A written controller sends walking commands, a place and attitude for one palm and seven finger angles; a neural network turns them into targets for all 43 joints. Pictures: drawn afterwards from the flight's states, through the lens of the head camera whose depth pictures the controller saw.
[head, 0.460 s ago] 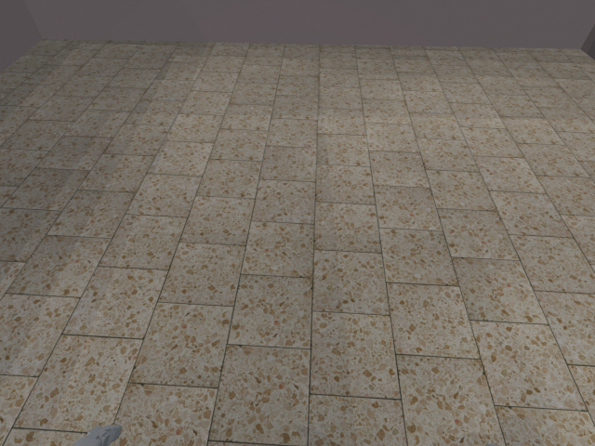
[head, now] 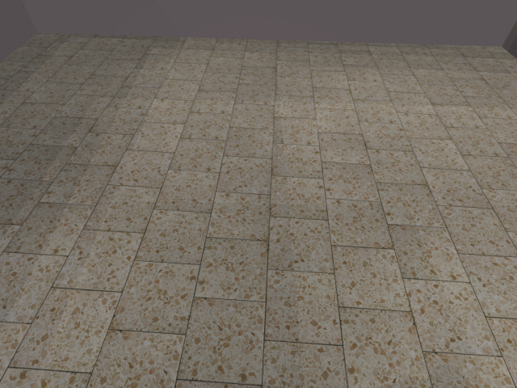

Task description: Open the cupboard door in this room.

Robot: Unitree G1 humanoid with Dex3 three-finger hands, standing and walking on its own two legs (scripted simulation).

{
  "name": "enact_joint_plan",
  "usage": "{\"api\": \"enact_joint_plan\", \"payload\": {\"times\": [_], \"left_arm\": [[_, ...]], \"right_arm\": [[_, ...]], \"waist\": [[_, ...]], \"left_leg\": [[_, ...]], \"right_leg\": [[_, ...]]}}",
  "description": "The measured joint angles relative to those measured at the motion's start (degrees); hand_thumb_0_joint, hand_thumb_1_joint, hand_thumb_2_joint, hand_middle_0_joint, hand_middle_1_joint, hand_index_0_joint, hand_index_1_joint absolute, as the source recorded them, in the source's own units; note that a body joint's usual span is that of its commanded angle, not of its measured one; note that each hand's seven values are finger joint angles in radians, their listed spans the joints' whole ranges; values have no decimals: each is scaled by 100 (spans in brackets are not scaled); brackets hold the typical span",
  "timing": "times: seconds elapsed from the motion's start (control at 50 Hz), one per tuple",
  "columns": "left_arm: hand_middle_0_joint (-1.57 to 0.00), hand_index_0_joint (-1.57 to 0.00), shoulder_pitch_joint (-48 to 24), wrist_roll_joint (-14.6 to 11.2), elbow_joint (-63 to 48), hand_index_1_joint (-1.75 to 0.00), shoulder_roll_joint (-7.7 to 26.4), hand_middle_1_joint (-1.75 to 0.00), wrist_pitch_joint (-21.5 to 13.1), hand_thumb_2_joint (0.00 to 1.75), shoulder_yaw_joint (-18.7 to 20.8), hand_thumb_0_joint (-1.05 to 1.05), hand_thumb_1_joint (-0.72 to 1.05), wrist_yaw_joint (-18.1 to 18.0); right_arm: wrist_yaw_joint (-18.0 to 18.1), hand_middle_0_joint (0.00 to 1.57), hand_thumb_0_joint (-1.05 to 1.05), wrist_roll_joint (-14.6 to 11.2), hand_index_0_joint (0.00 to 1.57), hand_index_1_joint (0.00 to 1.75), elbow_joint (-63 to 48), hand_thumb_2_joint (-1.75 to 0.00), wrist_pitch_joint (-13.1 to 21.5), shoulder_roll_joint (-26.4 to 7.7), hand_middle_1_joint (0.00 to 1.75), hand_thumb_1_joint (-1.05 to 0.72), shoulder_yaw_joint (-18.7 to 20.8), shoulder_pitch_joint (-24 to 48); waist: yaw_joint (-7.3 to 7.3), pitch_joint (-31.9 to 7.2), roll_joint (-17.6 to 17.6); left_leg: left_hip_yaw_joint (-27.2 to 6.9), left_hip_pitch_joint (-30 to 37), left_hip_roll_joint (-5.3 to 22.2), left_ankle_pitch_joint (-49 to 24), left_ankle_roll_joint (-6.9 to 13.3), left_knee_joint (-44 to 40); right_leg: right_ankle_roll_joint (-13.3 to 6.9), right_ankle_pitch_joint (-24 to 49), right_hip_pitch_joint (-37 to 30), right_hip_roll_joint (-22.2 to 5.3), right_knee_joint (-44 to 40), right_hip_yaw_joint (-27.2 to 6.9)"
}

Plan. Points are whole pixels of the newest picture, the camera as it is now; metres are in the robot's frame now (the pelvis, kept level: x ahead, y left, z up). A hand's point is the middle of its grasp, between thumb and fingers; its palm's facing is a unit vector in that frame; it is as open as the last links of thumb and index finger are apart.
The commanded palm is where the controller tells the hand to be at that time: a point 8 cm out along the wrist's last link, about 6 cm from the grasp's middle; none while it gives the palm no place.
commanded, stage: stand and wait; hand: left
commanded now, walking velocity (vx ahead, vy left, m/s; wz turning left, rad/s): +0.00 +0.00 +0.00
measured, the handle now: out of the picture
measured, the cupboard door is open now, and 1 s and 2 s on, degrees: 0 0 0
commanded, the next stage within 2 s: turn or walk to find it in 0.44 s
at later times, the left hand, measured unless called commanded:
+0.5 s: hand out of the picture +0.06 +0.24 -0.15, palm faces -0.03 -0.94 -0.33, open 7.4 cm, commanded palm none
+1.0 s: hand out of the picture +0.00 +0.23 -0.18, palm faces +0.15 -0.97 -0.21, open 7.4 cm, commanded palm none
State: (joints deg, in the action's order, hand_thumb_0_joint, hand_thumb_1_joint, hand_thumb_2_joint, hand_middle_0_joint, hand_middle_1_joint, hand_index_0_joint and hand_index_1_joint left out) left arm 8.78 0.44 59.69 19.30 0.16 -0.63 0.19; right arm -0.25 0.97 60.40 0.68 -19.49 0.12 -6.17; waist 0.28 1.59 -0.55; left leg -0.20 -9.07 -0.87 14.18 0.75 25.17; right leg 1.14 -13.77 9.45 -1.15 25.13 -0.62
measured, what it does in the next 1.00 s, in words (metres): lifts its right foot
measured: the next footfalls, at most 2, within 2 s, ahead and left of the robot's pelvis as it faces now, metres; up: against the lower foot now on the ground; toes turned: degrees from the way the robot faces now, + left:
right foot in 1.26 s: -0.01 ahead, -0.13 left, +0.00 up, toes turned +16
left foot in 1.74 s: -0.12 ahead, +0.09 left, +0.00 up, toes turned +34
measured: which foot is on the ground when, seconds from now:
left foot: down 0.00-1.00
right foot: down 0.00-0.84, up 0.86-1.00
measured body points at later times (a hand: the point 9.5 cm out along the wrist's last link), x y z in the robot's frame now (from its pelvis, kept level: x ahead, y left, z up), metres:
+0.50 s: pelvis -0.01 -0.01 +0.00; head -0.01 -0.01 +0.45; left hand +0.06 +0.29 -0.13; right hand +0.06 -0.30 -0.13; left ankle -0.01 +0.11 -0.74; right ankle +0.00 -0.13 -0.74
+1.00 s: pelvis -0.03 +0.02 +0.00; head +0.00 +0.05 +0.44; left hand +0.00 +0.28 -0.16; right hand +0.04 -0.22 -0.14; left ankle -0.01 +0.11 -0.74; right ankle -0.05 -0.13 -0.68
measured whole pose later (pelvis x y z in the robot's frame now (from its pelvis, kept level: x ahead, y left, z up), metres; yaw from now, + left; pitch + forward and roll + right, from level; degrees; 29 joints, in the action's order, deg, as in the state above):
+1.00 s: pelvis -0.03 +0.02 +0.00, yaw +9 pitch +1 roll -2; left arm 10.0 0.8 55.5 13.9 3.4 1.8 -1.1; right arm -0.1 1.2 56.7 -1.4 -10.2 1.2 -13.6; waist -1.1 3.7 -1.6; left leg -4.5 -18.5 -3.4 11.2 3.0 29.5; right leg 2.9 -26.0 24.5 -1.6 58.1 0.7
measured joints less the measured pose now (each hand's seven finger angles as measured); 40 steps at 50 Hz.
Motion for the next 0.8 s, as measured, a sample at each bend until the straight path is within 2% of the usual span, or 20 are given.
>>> {"api": "enact_joint_plan", "payload": {"times": [0.52,0.6,0.72,0.8], "left_arm": [[-20,-20,-107,5,219,-30,29,-30,-23,90,22,0,91,15],[-20,-20,-126,3,122,-30,-40,-30,40,90,56,0,91,-50],[-20,-20,3,12,-121,-30,-315,-30,142,90,60,0,91,-113],[-20,-20,119,42,-278,-30,-476,-30,191,90,66,0,91,-130]], "right_arm": [[-29,20,1,-17,20,30,323,-90,8,-20,30,-90,-12,-136],[-16,20,1,-7,20,30,238,-90,-60,22,30,-90,7,-179],[-31,20,1,1,20,30,17,-90,-227,272,30,-91,30,-312],[-50,20,1,-7,20,30,-124,-90,-298,476,30,-91,83,-439]], "waist": [[-57,8,50],[-75,7,52],[-72,35,85],[-96,149,34]], "left_leg": [[-45,-23,36,-262,-56,-242],[-142,-202,3,-203,-62,-43],[-333,-651,-59,16,-58,557],[-209,-928,-33,258,-29,1096]], "right_leg": [[-46,238,20,34,-220,45],[-37,143,151,0,-36,143],[-31,-70,431,-53,380,341],[21,-287,543,-167,770,519]]}}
